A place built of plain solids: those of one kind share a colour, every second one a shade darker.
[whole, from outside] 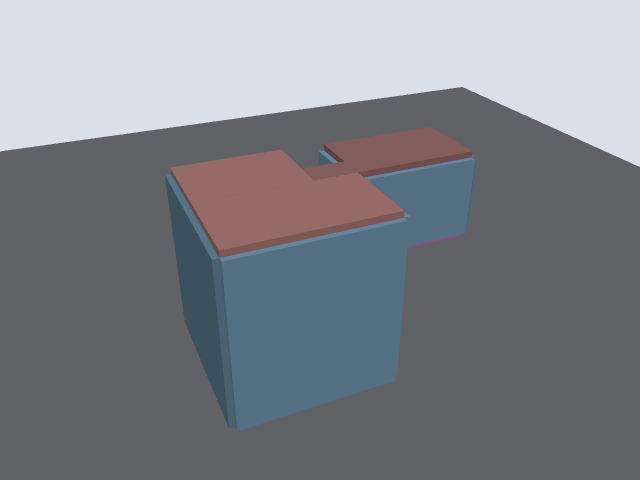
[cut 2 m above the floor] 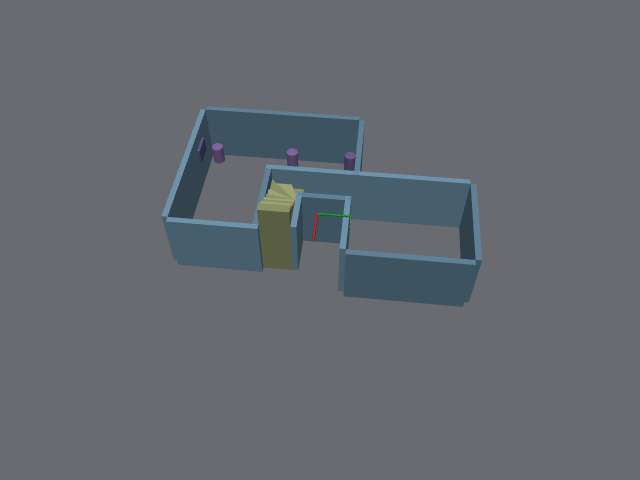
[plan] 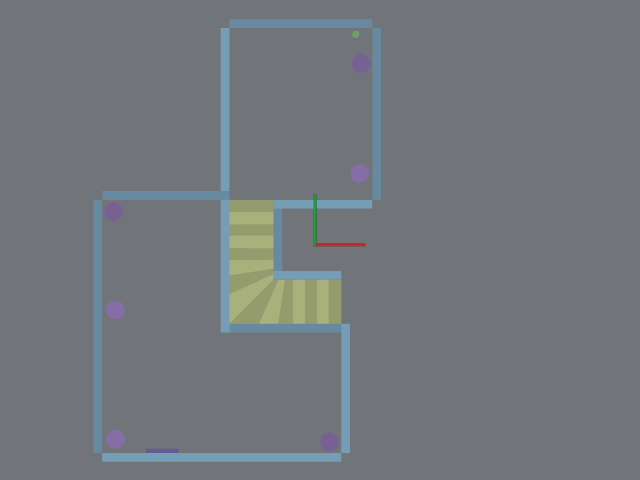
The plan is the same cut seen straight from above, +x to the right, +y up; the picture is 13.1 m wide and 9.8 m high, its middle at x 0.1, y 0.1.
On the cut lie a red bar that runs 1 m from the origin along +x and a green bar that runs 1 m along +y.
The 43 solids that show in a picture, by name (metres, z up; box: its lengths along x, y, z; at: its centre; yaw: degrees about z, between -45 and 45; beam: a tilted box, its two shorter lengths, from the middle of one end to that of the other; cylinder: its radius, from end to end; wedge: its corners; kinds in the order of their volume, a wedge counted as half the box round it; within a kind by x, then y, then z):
{
 "wall_1": {"box": [0.18, 5.17, 5.45], "at": [-4.44, -1.66, 2.67]},
 "wall_2": {"box": [2.6, 0.18, 5.45], "at": [-3.05, 1.01, 2.67]},
 "wall_3": {"box": [4.88, 0.18, 5.45], "at": [-1.91, -4.34, 2.67]},
 "wall_4": {"box": [0.18, 2.71, 5.45], "at": [-1.84, -0.43, 2.67]},
 "wall_5": {"box": [0.18, 3.51, 2.63], "at": [-1.84, 2.67, 1.26]},
 "wall_6": {"box": [0.18, 1.63, 5.45], "at": [-0.76, 0.11, 2.67]},
 "wall_7": {"box": [2.28, 0.18, 5.45], "at": [-0.61, -1.7, 2.67]},
 "wall_8": {"box": [2.92, 0.18, 2.63], "at": [-0.29, 4.52, 1.26]},
 "wall_9": {"box": [1.38, 0.18, 5.45], "at": [-0.16, -0.62, 2.67]},
 "wall_10": {"box": [2.02, 0.18, 2.63], "at": [0.16, 0.83, 1.26]},
 "wall_11": {"box": [0.18, 1.52, 2.62], "at": [0.44, 0.05, 4.09]},
 "wall_12": {"box": [0.18, 2.64, 5.45], "at": [0.62, -2.93, 2.67]},
 "wall_13": {"box": [0.18, 3.51, 2.63], "at": [1.26, 2.67, 1.26]},
 "wall_14": {"box": [3.99, 0.18, 2.62], "at": [2.53, -1.7, 4.09]},
 "wall_15": {"box": [0.18, 2.42, 2.62], "at": [4.62, -0.4, 4.09]},
 "roof_1": {"box": [3.5, 2.53, 0.2], "at": [-2.6, -0.34, 5.5]},
 "roof_2": {"box": [4.88, 2.64, 0.2], "at": [-1.91, -2.93, 5.5]},
 "roof_3": {"box": [1.38, 0.9, 0.2], "at": [-0.16, -1.16, 5.5]},
 "roof_4": {"box": [3.99, 2.42, 0.2], "at": [2.53, -0.4, 5.5]},
 "tread_1": {"wedge": [[-1.75, -1.61, -0.05], [-1.75, -1.61, 1.56], [-1.14, -1.61, -0.05], [-1.14, -1.61, 1.56], [-0.85, -0.71, -0.05], [-0.85, -0.71, 1.56], [-0.74, -0.71, -0.05], [-0.74, -0.71, 1.56]]},
 "tread_2": {"wedge": [[-1.75, -1.61, -0.05], [-1.75, -1.61, 1.39], [-1.75, -1.01, -0.05], [-1.75, -1.01, 1.39], [-0.85, -0.71, -0.05], [-0.85, -0.71, 1.39], [-0.85, -0.59, -0.05], [-0.85, -0.59, 1.39]]},
 "tread_3": {"wedge": [[-1.75, -1.01, -0.05], [-1.75, -1.01, 1.21], [-1.75, -0.62, -0.05], [-1.75, -0.62, 1.21], [-0.85, -0.6, -0.05], [-0.85, -0.6, 1.21], [-0.85, -0.48, -0.05], [-0.85, -0.48, 1.21]]},
 "tread_4": {"wedge": [[-1.75, -0.63, -0.05], [-1.75, -0.63, 1.04], [-1.75, -0.31, -0.05], [-1.75, -0.31, 1.04], [-0.85, -0.49, -0.05], [-0.85, -0.49, 1.04], [-0.85, -0.31, -0.05], [-0.85, -0.31, 1.04]]},
 "tread_5": {"wedge": [[-1.75, -0.31, -0.05], [-1.75, -0.31, 0.87], [-1.75, -0.07, -0.05], [-1.75, -0.07, 0.87], [-0.85, -0.31, -0.05], [-0.85, -0.31, 0.87], [-0.85, -0.07, -0.05], [-0.85, -0.07, 0.87]]},
 "tread_6": {"wedge": [[-1.75, -0.07, -0.05], [-1.75, -0.07, 0.69], [-1.75, 0.19, -0.05], [-1.75, 0.19, 0.69], [-0.85, -0.07, -0.05], [-0.85, -0.07, 0.69], [-0.85, 0.19, -0.05], [-0.85, 0.19, 0.69]]},
 "tread_7": {"wedge": [[-1.75, 0.19, -0.05], [-1.75, 0.19, 0.52], [-1.75, 0.42, -0.05], [-1.75, 0.42, 0.52], [-0.85, 0.19, -0.05], [-0.85, 0.19, 0.52], [-0.85, 0.42, -0.05], [-0.85, 0.42, 0.52]]},
 "tread_8": {"wedge": [[-1.75, 0.41, -0.05], [-1.75, 0.41, 0.35], [-1.75, 0.67, -0.05], [-1.75, 0.67, 0.35], [-0.85, 0.42, -0.05], [-0.85, 0.42, 0.35], [-0.85, 0.67, -0.05], [-0.85, 0.67, 0.35]]},
 "tread_9": {"wedge": [[-1.75, 0.67, -0.05], [-1.75, 0.67, 0.17], [-1.75, 0.92, -0.05], [-1.75, 0.92, 0.17], [-0.85, 0.67, -0.05], [-0.85, 0.67, 0.17], [-0.85, 0.92, -0.05], [-0.85, 0.92, 0.17]]},
 "tread_10": {"wedge": [[-1.15, -1.61, -0.05], [-1.15, -1.61, 1.74], [-0.75, -1.61, -0.05], [-0.75, -1.61, 1.74], [-0.74, -0.71, -0.05], [-0.74, -0.71, 1.74], [-0.61, -0.71, -0.05], [-0.61, -0.71, 1.74]]},
 "tread_11": {"wedge": [[-0.76, -1.61, -0.05], [-0.76, -1.61, 1.91], [-0.61, -0.71, -0.05], [-0.61, -0.71, 1.91], [-0.45, -1.61, -0.05], [-0.45, -1.61, 1.91], [-0.45, -0.71, -0.05], [-0.45, -0.71, 1.91]]},
 "tread_12": {"wedge": [[-0.45, -1.61, -0.05], [-0.45, -1.61, 2.08], [-0.45, -0.71, -0.05], [-0.45, -0.71, 2.08], [-0.2, -1.61, -0.05], [-0.2, -1.61, 2.08], [-0.2, -0.71, -0.05], [-0.2, -0.71, 2.08]]},
 "tread_13": {"wedge": [[-0.2, -1.61, -0.05], [-0.2, -1.61, 2.26], [-0.2, -0.71, -0.05], [-0.2, -0.71, 2.26], [0.04, -1.61, -0.05], [0.04, -1.61, 2.26], [0.04, -0.71, -0.05], [0.04, -0.71, 2.26]]},
 "tread_14": {"wedge": [[0.04, -1.61, -0.05], [0.04, -1.61, 2.43], [0.04, -0.71, -0.05], [0.04, -0.71, 2.43], [0.28, -1.61, -0.05], [0.28, -1.61, 2.43], [0.28, -0.71, -0.05], [0.28, -0.71, 2.43]]},
 "tread_15": {"wedge": [[0.27, -0.71, -0.05], [0.27, -0.71, 2.6], [0.28, -1.61, -0.05], [0.28, -1.61, 2.6], [0.54, -1.61, -0.05], [0.54, -1.61, 2.6], [0.54, -0.71, -0.05], [0.54, -0.71, 2.6]]},
 "floor_1": {"box": [3.99, 2.42, 0.2], "at": [2.53, -0.4, 2.68]},
 "bin_1": {"cylinder": 0.19, "from": [-4.12, 0.68, 0.0], "to": [-4.12, 0.68, 0.62]},
 "bin_2": {"cylinder": 0.19, "from": [-4.08, -3.97, 0.0], "to": [-4.08, -3.97, 0.62]},
 "bin_3": {"cylinder": 0.19, "from": [-4.08, -1.33, 0.0], "to": [-4.08, -1.33, 0.62]},
 "bin_4": {"cylinder": 0.19, "from": [0.29, -4.02, 0.0], "to": [0.29, -4.02, 0.62]},
 "bin_5": {"cylinder": 0.19, "from": [0.91, 1.46, 0.0], "to": [0.91, 1.46, 0.62]},
 "bin_6": {"cylinder": 0.19, "from": [0.93, 3.7, 0.0], "to": [0.93, 3.7, 0.75]},
 "cabinet_1": {"box": [0.67, 0.09, 0.51], "at": [-3.12, -4.2, 1.28]},
 "extinguisher_1": {"cylinder": 0.07, "from": [0.83, 4.3, 0.0], "to": [0.83, 4.3, 0.52]}
}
